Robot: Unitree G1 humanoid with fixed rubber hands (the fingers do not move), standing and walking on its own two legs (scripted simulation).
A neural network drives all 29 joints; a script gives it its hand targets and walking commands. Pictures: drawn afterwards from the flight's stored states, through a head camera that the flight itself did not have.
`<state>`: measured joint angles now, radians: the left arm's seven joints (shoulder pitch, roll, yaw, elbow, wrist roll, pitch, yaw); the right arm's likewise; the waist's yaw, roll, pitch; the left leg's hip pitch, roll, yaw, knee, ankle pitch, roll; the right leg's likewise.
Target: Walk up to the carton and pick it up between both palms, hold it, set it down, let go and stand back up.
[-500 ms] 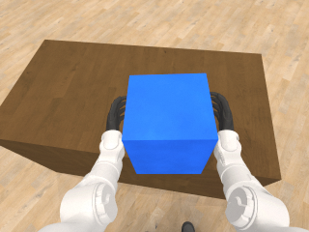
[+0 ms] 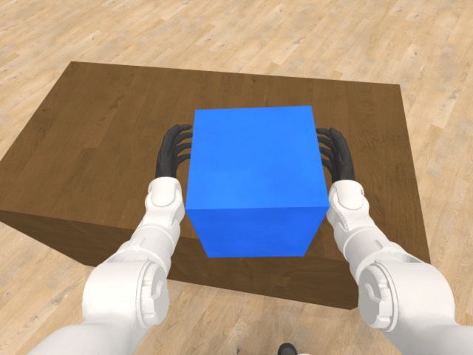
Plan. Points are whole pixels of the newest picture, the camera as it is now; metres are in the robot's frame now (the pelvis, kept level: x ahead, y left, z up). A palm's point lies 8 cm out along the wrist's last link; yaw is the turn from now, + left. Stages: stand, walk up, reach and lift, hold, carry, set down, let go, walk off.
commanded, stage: set down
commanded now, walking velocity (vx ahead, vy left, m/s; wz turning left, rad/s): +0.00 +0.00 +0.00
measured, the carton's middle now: (254, 189) +0.42 -0.01 -0.05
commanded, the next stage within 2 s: none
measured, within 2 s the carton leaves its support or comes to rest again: neither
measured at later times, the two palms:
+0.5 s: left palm (138, 147) +0.41 +0.17 +0.11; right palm (389, 141) +0.40 -0.21 +0.11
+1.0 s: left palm (120, 120) +0.41 +0.18 +0.18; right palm (389, 114) +0.41 -0.19 +0.16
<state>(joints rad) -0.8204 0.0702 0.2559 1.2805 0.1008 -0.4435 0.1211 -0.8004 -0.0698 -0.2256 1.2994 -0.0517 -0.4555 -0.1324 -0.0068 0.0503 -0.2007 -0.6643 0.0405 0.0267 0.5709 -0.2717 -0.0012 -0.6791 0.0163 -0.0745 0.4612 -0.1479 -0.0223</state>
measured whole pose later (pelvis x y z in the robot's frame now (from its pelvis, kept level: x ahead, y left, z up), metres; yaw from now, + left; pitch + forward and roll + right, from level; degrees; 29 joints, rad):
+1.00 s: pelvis -0.02 -0.03 +0.01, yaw +3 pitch +6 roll +0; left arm -0.97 0.31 0.04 1.08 -0.25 0.15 0.05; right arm -0.94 -0.18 -0.03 0.99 0.28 0.18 -0.21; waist -0.03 0.01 -0.12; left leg -0.35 0.04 -0.02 0.45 -0.21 -0.04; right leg -0.39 0.02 -0.10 0.43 -0.15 -0.06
